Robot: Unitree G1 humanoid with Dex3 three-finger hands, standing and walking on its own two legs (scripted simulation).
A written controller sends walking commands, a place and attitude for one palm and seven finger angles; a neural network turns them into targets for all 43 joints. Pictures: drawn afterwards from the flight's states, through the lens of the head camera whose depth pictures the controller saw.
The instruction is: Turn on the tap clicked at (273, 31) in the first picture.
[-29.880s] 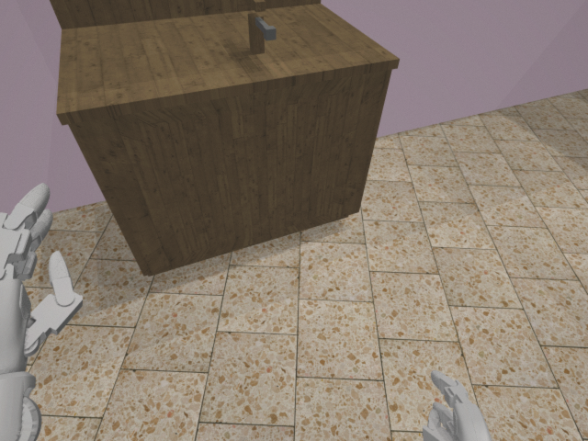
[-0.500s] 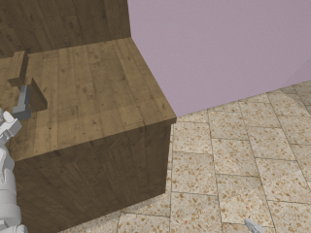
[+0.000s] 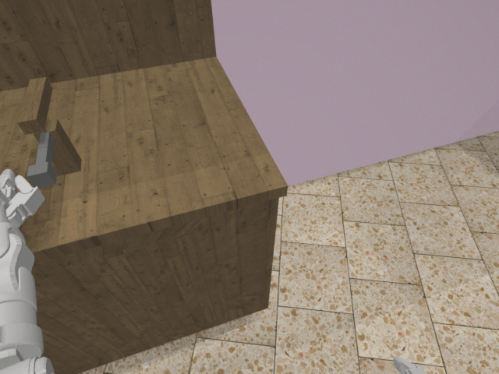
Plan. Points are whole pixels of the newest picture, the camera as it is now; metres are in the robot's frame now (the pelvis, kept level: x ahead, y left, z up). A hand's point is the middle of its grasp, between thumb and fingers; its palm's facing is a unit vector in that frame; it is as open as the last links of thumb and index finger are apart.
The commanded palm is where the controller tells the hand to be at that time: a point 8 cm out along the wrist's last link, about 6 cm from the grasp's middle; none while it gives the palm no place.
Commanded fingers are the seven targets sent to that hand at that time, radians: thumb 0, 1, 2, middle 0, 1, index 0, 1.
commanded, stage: push the lever round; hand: left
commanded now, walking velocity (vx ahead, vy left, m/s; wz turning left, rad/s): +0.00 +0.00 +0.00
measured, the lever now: (42, 175) +0.38 +0.35 +0.13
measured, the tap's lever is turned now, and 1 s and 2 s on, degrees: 2 28 56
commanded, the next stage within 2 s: none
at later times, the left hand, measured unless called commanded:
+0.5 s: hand (59, 187) +0.36 +0.31 +0.13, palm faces +0.66 -0.75 -0.06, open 7.7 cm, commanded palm +0.31 +0.33 +0.13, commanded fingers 0.00 0.90 0.90 -0.15 -0.15 -0.15 -0.15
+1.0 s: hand (85, 176) +0.38 +0.28 +0.13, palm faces +0.74 -0.67 -0.06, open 7.6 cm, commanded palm +0.33 +0.30 +0.13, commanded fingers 0.00 0.90 0.90 -0.15 -0.15 -0.15 -0.15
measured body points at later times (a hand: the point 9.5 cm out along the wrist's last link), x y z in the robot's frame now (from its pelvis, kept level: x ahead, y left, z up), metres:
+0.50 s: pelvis +0.00 +0.01 +0.00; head +0.01 +0.00 +0.45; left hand +0.32 +0.35 +0.13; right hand +0.15 -0.23 -0.11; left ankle +0.05 +0.10 -0.72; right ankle -0.05 -0.06 -0.72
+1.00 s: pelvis +0.00 +0.01 +0.00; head +0.01 +0.00 +0.45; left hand +0.34 +0.31 +0.13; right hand +0.14 -0.24 -0.11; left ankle +0.05 +0.10 -0.72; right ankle -0.05 -0.06 -0.72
